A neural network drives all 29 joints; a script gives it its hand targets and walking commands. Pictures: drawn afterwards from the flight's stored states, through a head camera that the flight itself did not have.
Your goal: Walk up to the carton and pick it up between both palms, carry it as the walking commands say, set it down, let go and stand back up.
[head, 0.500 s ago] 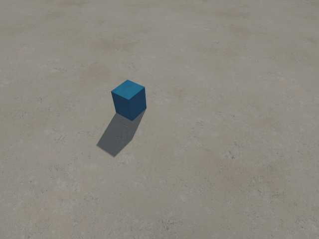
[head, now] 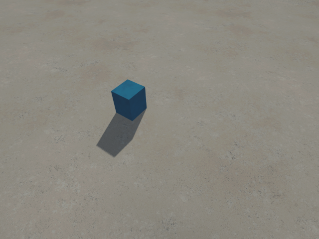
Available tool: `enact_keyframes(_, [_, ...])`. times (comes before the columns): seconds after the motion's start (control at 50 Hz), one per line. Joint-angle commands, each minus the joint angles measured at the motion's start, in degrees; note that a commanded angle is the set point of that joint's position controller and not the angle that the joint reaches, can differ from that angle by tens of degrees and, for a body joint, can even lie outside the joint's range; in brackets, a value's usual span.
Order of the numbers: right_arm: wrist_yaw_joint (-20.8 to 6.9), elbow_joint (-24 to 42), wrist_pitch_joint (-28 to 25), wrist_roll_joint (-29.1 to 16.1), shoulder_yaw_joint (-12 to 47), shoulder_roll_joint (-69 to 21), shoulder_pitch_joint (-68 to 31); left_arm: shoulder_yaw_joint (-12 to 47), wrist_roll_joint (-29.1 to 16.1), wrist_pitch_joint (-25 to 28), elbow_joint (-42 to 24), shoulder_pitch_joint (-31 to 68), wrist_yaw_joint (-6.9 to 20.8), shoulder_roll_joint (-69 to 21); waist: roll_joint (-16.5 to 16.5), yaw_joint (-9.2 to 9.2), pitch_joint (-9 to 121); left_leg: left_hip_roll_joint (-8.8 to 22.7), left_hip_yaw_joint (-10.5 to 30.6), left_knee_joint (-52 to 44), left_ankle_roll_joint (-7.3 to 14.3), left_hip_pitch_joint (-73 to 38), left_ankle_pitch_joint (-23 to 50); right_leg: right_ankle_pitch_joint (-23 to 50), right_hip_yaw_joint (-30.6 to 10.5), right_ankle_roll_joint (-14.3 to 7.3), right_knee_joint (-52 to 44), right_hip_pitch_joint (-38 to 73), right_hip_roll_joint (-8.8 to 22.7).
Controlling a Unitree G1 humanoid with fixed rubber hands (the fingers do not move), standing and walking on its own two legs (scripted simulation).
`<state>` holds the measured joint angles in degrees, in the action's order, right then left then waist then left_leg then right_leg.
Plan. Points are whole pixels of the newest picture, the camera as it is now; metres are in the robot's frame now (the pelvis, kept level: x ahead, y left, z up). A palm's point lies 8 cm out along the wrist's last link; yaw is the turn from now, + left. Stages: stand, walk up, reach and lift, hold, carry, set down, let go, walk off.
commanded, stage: walk up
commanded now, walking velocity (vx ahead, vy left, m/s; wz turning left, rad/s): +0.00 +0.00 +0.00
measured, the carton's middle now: (129, 100) +1.38 +0.32 -0.66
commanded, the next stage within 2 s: none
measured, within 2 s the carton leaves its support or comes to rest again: neither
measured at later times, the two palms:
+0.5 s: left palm (15, 230) +0.19 +0.41 -0.09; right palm (279, 223) +0.21 -0.28 -0.07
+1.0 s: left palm (24, 194) +0.29 +0.43 -0.09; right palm (221, 128) +0.54 -0.20 -0.08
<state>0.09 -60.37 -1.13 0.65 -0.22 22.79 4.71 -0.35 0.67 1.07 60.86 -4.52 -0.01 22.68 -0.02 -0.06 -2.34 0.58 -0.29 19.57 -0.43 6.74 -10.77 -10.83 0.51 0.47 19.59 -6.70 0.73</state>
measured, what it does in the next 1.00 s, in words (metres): walks ahead: left foot, then right foot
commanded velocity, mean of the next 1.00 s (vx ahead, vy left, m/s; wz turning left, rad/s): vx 0.00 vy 0.00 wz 0.00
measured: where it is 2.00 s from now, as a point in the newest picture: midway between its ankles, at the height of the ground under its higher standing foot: (145, 172)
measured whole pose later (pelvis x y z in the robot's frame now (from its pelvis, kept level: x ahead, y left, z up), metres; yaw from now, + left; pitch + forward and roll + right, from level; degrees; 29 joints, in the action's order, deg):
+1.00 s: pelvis +0.33 +0.08 -0.02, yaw +11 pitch -1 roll -1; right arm -5.6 -41.6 -4.4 0.7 -4.1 27.0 11.7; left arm -4.9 0.8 5.5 42.3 -22.6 3.7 29.0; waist -0.7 -3.8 -2.4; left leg 3.8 -3.1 34.1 1.2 26.6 -10.8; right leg -20.4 7.7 0.1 29.4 -7.9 3.1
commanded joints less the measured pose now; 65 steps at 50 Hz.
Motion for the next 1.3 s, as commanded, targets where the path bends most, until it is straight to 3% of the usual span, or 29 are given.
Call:
enact_keyframes(0.0, [0.3,2.4,-0.5,0.0,-1.7,10.0,-2.1,-1.7,0.0,0.5,-2.4,2.2,-0.3,9.9,0.0,0.0,3.4,6.7,5.2,-3.0,1.8,-0.2,7.3,7.3,-5.2,-1.9,-3.0,0.5,6.7])
enact_keyframes(0.02, [-1.9,5.7,-0.9,0.4,-4.7,15.0,1.9,-5.1,1.4,1.9,-5.9,-2.3,1.0,16.3,-0.1,-1.04,9.7,4.6,7.1,1.8,5.8,3.5,-21.2,-20.7,-3.1,-4.2,2.4,4.6,5.0])
enact_keyframes(0.04, [-2.9,7.3,-0.9,1.1,-5.2,15.3,-0.6,-5.9,1.5,2.3,-5.9,-5.4,1.6,17.0,0.6,-2.61,4.4,4.9,8.8,4.7,6.7,12.1,-28.0,-28.3,-8.1,-6.5,2.3,1.6,7.7])
enact_keyframes(0.08, [-4.0,12.6,-1.1,1.0,-4.9,11.5,-7.6,-7.3,1.4,3.0,-7.3,-9.8,1.8,18.7,7.5,-5.86,-4.1,0.6,0.6,17.8,4.0,32.6,-13.1,-33.7,-20.1,-13.2,-6.6,9.4,17.6])
enact_keyframes(0.1, [-4.1,14.6,-1.3,1.4,-5.3,11.6,-9.1,-7.9,1.7,3.6,-8.8,-10.9,1.6,19.5,8.7,-6.71,-5.2,2.4,4.0,28.2,3.0,37.2,-13.9,-32.9,-27.0,-16.7,-11.6,8.4,24.4])
enact_keyframes(0.12, [-4.4,15.1,-1.2,1.4,-5.9,13.2,-6.9,-8.2,1.5,4.0,-10.7,-8.7,1.5,19.1,4.3,-4.68,-4.4,4.3,7.5,30.8,2.2,36.1,-12.4,-30.4,-25.3,-16.3,-12.0,6.5,24.6])
enact_keyframes(0.22, [-7.2,14.8,-1.9,0.2,-7.3,13.0,4.1,-8.4,2.2,3.9,-15.6,-0.5,3.2,18.7,9.4,1.82,-2.3,3.6,-2.8,15.5,1.2,11.3,-8.1,-22.7,-4.0,-10.9,-7.3,-10.7,14.9])
enact_keyframes(0.26, [-6.4,12.3,-2.9,0.6,-8.5,14.2,12.6,-7.2,2.2,3.1,-15.9,-2.7,3.7,15.6,-0.3,5.15,0.8,-1.5,-6.6,10.5,1.2,-5.3,-5.2,-25.4,2.8,-9.0,8.1,-20.3,9.8])
enact_keyframes(0.28, [-5.2,10.8,-3.2,1.2,-10.0,18.5,21.1,-6.1,1.9,3.0,-17.0,-3.4,3.9,13.0,-11.4,9.32,4.8,2.6,2.2,4.6,3.9,-16.6,-16.1,-24.1,7.4,-6.7,26.5,-28.7,5.8])
enact_keyframes(0.3, [-4.1,12.4,-4.1,1.8,-10.9,26.4,23.2,-5.2,0.7,3.6,-20.9,0.7,3.5,10.2,-24.0,10.95,4.4,18.1,39.0,-10.6,12.4,-16.5,-35.7,-25.6,3.7,-4.3,44.0,-42.8,-3.1])
enact_keyframes(0.32, [-3.8,15.1,-4.2,-0.2,-10.3,24.7,17.0,-5.9,0.8,3.0,-19.3,-1.3,2.9,15.1,-5.3,6.17,3.2,23.7,41.9,-10.3,16.5,-9.2,-42.0,-17.0,-8.4,-3.6,49.0,-41.0,2.8])
enact_keyframes(0.34, [-3.6,16.0,-4.1,-0.9,-9.2,21.6,14.3,-6.0,0.0,3.2,-17.8,-3.0,3.2,16.6,-0.6,3.43,1.4,21.7,34.9,-8.5,16.6,-4.4,-36.8,-13.2,-7.5,-2.9,48.5,-37.6,5.1])
enact_keyframes(0.4, [-3.1,18.5,-4.5,-0.1,-7.9,19.0,10.1,-6.4,0.2,3.1,-15.5,-8.5,4.0,16.9,-7.1,0.58,-1.9,14.4,16.5,-8.4,13.4,6.9,-20.3,-9.8,-2.9,-1.2,35.0,-26.5,6.6])
enact_keyframes(0.54, [-3.9,20.5,-4.9,-0.1,-8.4,19.7,13.2,-7.2,0.7,3.3,-18.4,-2.9,5.8,13.3,-6.9,2.74,-2.4,13.5,11.4,-6.7,13.5,8.4,-17.9,-2.2,2.5,-1.6,17.3,-18.1,3.7])
enact_keyframes(0.62, [-3.5,21.4,-4.6,-0.2,-6.9,17.2,14.5,-7.9,1.0,4.4,-17.5,-8.3,4.8,13.5,-2.6,-1.75,0.7,10.4,5.7,7.9,10.0,14.6,-5.9,-3.5,3.9,-4.0,9.8,-1.0,-0.2])
enact_keyframes(0.64, [-3.1,22.4,-4.8,-0.1,-5.8,14.7,15.0,-9.0,1.3,4.9,-15.9,-16.6,3.8,16.1,5.9,-6.17,5.0,6.0,1.0,25.2,7.6,21.7,0.8,-10.5,-3.9,-6.6,5.7,11.0,3.7])
enact_keyframes(0.66, [-3.0,24.2,-5.1,-0.8,-4.5,11.2,14.7,-10.7,1.4,5.4,-16.6,-21.7,2.9,23.5,18.7,-8.6,7.9,-2.5,-1.9,43.9,3.4,36.7,-15.9,-25.8,-35.4,-13.0,-5.4,17.5,22.9])
enact_keyframes(0.68, [-2.1,22.0,-4.3,-1.0,-5.6,14.9,15.0,-10.2,0.8,5.3,-18.2,-18.7,2.7,23.6,7.9,-5.93,5.2,-0.2,8.5,49.5,3.5,38.9,-18.2,-28.2,-38.2,-15.8,-5.9,11.9,26.0])
enact_keyframes(0.7, [-2.0,21.1,-4.4,-1.1,-6.3,16.6,14.7,-9.3,0.3,5.2,-19.4,-15.9,2.7,20.5,3.0,-4.72,3.1,1.1,9.4,49.4,3.2,37.3,-13.6,-23.4,-31.6,-17.3,-4.5,8.3,23.4])
enact_keyframes(0.78, [-3.5,19.1,-4.3,-0.1,-5.8,14.5,16.4,-8.1,0.1,5.7,-20.6,-11.9,2.6,16.4,8.1,-1.41,0.4,4.4,4.0,35.2,0.4,29.3,-8.7,0.0,-10.2,-14.9,-5.1,-1.7,15.7])
enact_keyframes(0.94, [-5.8,22.0,-3.8,-0.2,-6.3,11.7,7.0,-7.5,-0.1,5.3,-22.9,-13.7,3.6,18.2,8.4,-1.06,-0.8,3.0,-3.9,15.2,1.5,14.4,2.1,-6.3,-3.0,-12.0,-3.8,-10.1,14.4])
enact_keyframes(1.0, [-4.7,20.1,-4.5,0.5,-7.6,14.8,12.6,-6.1,0.2,5.0,-23.3,-15.9,3.3,15.8,1.5,2.68,2.5,-0.6,-4.2,10.8,3.6,-0.3,-3.1,0.3,0.4,-9.0,11.3,-14.8,11.6])
enact_keyframes(1.02, [-3.7,18.8,-5.0,1.6,-8.7,18.4,19.7,-5.1,-0.2,4.9,-24.1,-17.0,3.0,12.9,-8.4,5.93,7.2,6.3,8.1,6.3,6.5,-10.2,-13.1,2.7,4.4,-6.6,29.9,-21.4,7.3])
enact_keyframes(1.04, [-2.8,20.4,-5.4,1.3,-9.7,23.7,21.8,-5.0,-0.7,4.9,-25.7,-17.6,2.8,11.3,-17.0,6.39,9.5,22.5,37.4,-3.1,12.3,-16.9,-26.5,-18.6,3.2,-3.0,44.6,-37.0,-0.6])
enact_keyframes(1.06, [-2.6,21.2,-5.4,-0.9,-9.6,23.0,18.9,-5.8,-0.3,4.2,-23.3,-18.3,1.7,15.9,-6.0,4.61,7.7,24.2,37.0,-3.6,15.5,-10.6,-27.3,-16.0,-5.9,-2.8,49.7,-36.9,1.5])
enact_keyframes(1.08, [-2.5,21.2,-5.3,-1.4,-8.6,20.3,16.6,-5.9,-0.9,4.2,-22.1,-18.7,1.8,16.7,-3.2,2.91,4.5,22.2,30.3,-3.1,15.7,-6.0,-21.7,-12.9,-6.2,-2.6,49.9,-35.7,3.1])
enact_keyframes(1.14, [-2.3,22.3,-5.3,-0.9,-7.1,16.7,11.9,-6.0,-0.5,4.0,-19.8,-21.3,2.7,15.8,-8.6,0.47,1.0,15.1,12.4,-3.1,13.4,3.9,-4.7,-9.4,-2.8,-1.5,39.4,-28.8,6.6])
enact_keyframes(1.2, [-2.7,22.4,-5.5,-0.3,-7.7,18.1,14.2,-6.1,0.2,3.5,-20.5,-16.6,4.0,13.8,-9.3,2.01,0.7,15.0,8.9,-3.4,15.0,5.5,-4.4,-8.7,-0.1,-0.8,30.5,-26.1,6.3])
enact_keyframes(1.28, [-3.1,23.2,-5.4,-0.4,-8.0,18.8,12.5,-6.6,0.5,3.7,-20.5,-12.6,5.2,12.5,-8.9,1.76,-0.9,13.5,7.1,-4.5,13.0,10.7,-14.8,-1.9,2.5,-1.3,20.5,-19.6,4.4])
